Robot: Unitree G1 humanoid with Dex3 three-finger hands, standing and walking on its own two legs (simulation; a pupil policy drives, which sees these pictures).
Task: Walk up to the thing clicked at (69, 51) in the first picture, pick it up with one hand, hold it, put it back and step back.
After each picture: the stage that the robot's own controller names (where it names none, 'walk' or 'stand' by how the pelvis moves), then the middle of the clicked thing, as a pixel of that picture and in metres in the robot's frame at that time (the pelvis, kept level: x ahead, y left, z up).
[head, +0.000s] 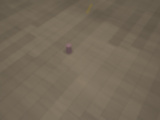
stand; (68, 48) +1.28 +0.18 -0.72
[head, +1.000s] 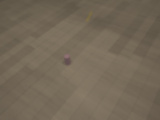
walk; (67, 59) +1.17 +0.28 -0.72
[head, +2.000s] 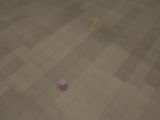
walk; (63, 85) +0.74 +0.23 -0.71
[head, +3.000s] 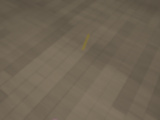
walk; out of the picture +0.41 +0.17 -0.70
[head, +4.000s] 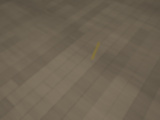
stand; out of the picture +0.31 +0.17 -0.72
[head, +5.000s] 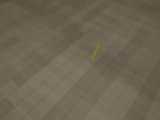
stand; out of the picture +0.31 +0.15 -0.72
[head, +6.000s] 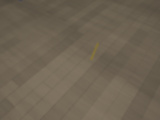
stand; out of the picture +0.32 +0.17 -0.73
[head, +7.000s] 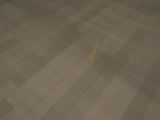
stand; out of the picture +0.31 +0.18 -0.73
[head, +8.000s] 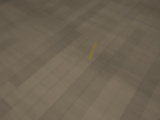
go down; out of the picture +0.31 +0.18 -0.73
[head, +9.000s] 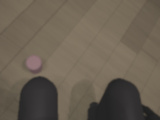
go down; (34, 65) +0.41 +0.19 -0.33
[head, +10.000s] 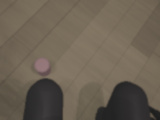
approach; (43, 67) +0.40 +0.18 -0.32
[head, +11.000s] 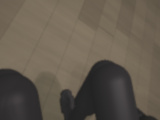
close in; out of the picture +0.40 +0.23 -0.23
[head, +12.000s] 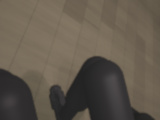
close; out of the picture +0.41 +0.24 -0.22
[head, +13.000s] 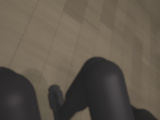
lift; out of the picture +0.39 +0.24 -0.23
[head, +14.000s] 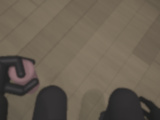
lift; (26, 78) +0.32 +0.20 -0.05
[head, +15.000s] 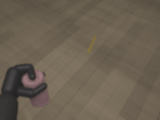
hold; (36, 89) +0.32 +0.17 +0.02
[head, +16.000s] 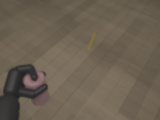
hold; (37, 89) +0.32 +0.17 +0.00
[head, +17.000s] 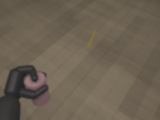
crouch; (38, 89) +0.32 +0.17 -0.01
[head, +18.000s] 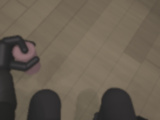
crouch; (28, 59) +0.41 +0.18 -0.10
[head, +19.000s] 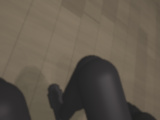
lower; out of the picture +0.43 +0.26 -0.23
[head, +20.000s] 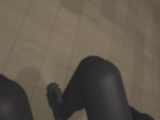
lower; out of the picture +0.43 +0.27 -0.23
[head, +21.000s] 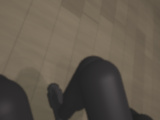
lower; out of the picture +0.42 +0.27 -0.23
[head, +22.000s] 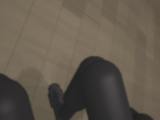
lower; out of the picture +0.42 +0.27 -0.23
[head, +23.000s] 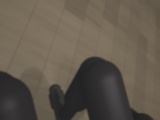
loosen; out of the picture +0.41 +0.25 -0.23
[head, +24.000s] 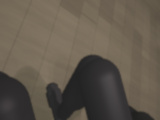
withdraw; out of the picture +0.40 +0.25 -0.23
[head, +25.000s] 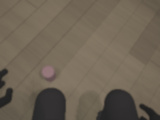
walk; (49, 74) +0.42 +0.18 -0.41
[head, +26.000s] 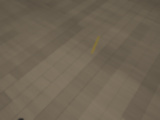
stand; out of the picture +0.34 +0.16 -0.66
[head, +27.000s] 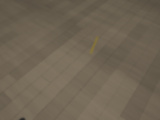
stand; out of the picture +0.35 +0.17 -0.67
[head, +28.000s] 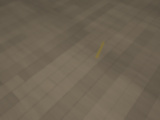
stand; out of the picture +0.36 +0.16 -0.71
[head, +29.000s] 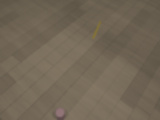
walk; (60, 114) +0.40 +0.13 -0.70
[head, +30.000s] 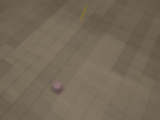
walk; (57, 87) +0.59 +0.20 -0.69
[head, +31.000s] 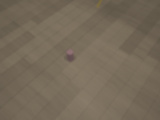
walk; (70, 55) +0.96 +0.16 -0.69
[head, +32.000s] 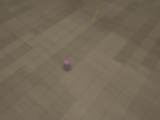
stand; (67, 65) +0.98 +0.18 -0.71
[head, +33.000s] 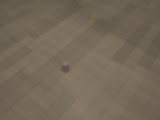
stand; (65, 66) +1.01 +0.20 -0.72
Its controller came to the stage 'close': yes
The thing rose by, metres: 0.72
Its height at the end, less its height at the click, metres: +0.00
